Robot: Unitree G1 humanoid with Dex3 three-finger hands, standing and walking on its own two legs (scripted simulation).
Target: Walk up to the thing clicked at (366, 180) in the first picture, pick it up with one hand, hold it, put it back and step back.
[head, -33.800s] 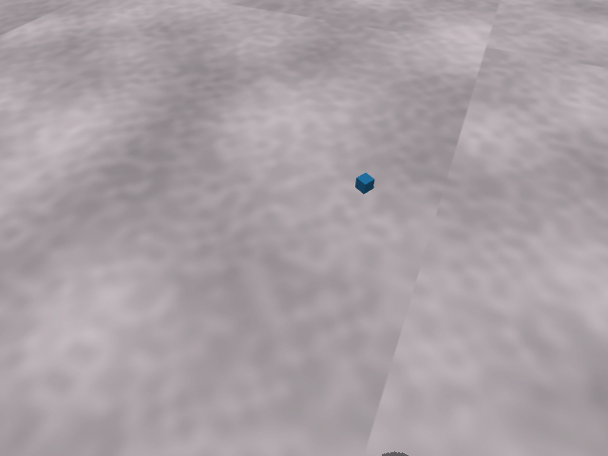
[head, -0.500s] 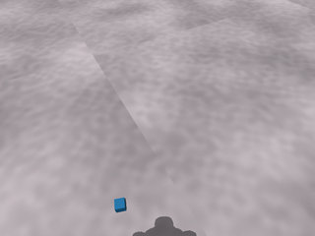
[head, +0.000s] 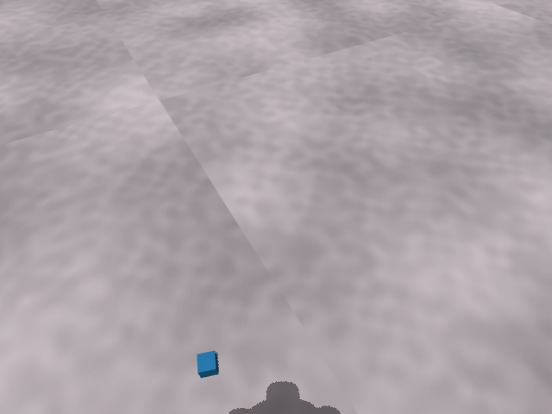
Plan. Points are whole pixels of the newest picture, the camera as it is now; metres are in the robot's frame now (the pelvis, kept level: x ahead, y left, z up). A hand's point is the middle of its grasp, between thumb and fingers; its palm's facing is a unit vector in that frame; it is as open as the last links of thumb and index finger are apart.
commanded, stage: stand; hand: left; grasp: from above
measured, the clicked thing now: (207, 364) +0.42 +0.26 -0.75
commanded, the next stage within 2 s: step back in 0.42 s
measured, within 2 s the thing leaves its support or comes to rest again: neither
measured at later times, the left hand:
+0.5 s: hand out of the picture +0.03 +0.25 -0.17, palm faces +0.03 -0.94 -0.33, open 7.3 cm
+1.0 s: hand out of the picture +0.01 +0.25 -0.16, palm faces +0.05 -0.92 -0.39, open 7.3 cm
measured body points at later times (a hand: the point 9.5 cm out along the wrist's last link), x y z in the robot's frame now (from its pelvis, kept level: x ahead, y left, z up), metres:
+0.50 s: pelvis -0.03 +0.00 +0.00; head +0.00 +0.00 +0.44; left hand +0.03 +0.30 -0.14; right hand +0.04 -0.30 -0.14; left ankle +0.00 +0.12 -0.75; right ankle +0.00 -0.14 -0.75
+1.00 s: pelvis -0.12 -0.01 -0.03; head -0.04 -0.02 +0.42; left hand +0.00 +0.30 -0.14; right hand -0.02 -0.33 -0.16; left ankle -0.17 +0.10 -0.73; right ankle -0.01 -0.14 -0.75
